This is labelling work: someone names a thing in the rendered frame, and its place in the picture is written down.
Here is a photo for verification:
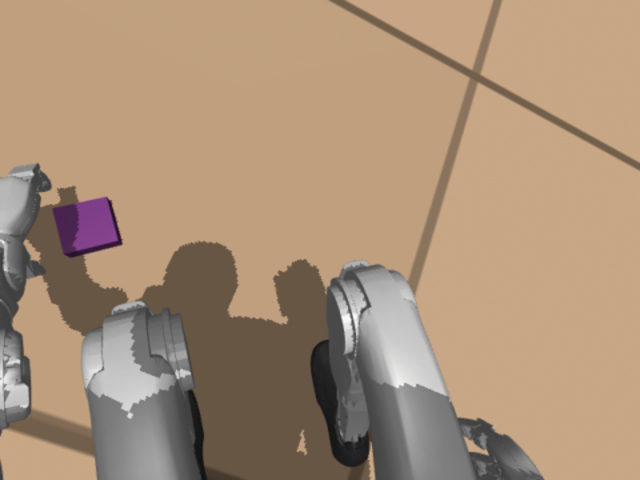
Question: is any small box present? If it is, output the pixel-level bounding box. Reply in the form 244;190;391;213
52;197;123;258

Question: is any left robot foot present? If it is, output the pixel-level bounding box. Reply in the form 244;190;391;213
187;390;207;480

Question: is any left robot hand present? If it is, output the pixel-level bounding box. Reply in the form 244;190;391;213
0;163;52;279

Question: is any left robot arm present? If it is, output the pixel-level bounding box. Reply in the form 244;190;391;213
0;233;31;480

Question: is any right robot hand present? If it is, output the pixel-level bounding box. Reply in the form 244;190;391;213
458;418;544;480

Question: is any right robot foot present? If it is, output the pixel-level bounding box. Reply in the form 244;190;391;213
311;340;370;467

